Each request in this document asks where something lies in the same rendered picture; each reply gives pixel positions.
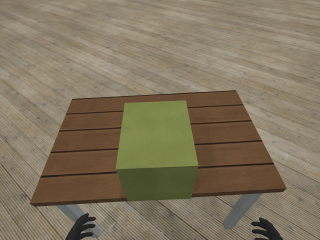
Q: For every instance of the carton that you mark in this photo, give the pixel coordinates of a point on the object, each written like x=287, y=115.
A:
x=156, y=157

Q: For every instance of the robot left hand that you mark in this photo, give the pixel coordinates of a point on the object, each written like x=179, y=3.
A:
x=78, y=227

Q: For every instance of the table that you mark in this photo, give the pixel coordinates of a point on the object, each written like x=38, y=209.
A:
x=232, y=158

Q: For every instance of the robot right hand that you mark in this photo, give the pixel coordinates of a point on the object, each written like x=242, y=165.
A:
x=271, y=233

